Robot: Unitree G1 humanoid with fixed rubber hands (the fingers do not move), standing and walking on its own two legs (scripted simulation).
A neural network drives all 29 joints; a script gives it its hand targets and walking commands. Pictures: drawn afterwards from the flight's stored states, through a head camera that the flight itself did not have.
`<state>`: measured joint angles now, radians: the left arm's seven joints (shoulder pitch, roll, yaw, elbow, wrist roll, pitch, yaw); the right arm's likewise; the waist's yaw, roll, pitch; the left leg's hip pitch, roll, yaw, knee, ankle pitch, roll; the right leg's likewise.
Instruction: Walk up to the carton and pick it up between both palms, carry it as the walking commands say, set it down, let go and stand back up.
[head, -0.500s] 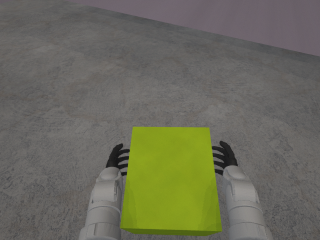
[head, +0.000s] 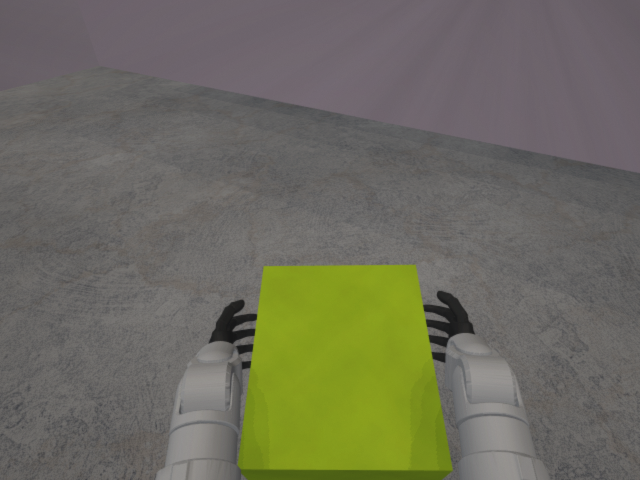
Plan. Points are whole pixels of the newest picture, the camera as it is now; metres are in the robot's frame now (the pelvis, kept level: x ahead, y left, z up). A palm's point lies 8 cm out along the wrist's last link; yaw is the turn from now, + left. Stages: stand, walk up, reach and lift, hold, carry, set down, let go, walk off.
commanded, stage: reach and lift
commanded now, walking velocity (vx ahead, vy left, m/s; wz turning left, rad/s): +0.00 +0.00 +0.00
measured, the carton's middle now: (340, 381) +0.30 -0.01 -0.03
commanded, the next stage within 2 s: hold in 0.98 s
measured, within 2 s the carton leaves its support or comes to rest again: neither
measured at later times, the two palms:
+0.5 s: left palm (212, 361) +0.29 +0.15 +0.05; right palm (448, 347) +0.29 -0.15 +0.06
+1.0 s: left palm (212, 370) +0.28 +0.15 +0.05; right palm (452, 354) +0.28 -0.15 +0.05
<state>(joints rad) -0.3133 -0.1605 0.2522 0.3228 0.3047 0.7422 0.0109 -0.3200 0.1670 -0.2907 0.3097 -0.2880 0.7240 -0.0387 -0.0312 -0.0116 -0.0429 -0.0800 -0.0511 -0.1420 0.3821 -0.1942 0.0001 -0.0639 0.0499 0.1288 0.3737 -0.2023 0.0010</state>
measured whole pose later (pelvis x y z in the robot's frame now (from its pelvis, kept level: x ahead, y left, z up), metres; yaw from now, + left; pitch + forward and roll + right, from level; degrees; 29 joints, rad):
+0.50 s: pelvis +0.00 +0.00 +0.00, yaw +0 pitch -7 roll +0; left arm -0.32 -0.17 0.26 0.31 0.32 0.76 0.02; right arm -0.33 0.17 -0.29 0.32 -0.32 0.73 -0.02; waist 0.00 -0.01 -0.02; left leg -0.07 -0.05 -0.13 0.38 -0.19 0.00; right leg -0.06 0.04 0.13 0.37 -0.20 0.00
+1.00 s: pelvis +0.00 +0.00 +0.00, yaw +0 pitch -7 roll +0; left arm -0.24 -0.15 0.20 0.24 0.29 0.78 0.01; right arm -0.25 0.15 -0.22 0.25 -0.28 0.76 -0.01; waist 0.00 -0.01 -0.02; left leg -0.05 -0.05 -0.14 0.36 -0.19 0.00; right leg -0.03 0.05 0.11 0.36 -0.20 0.00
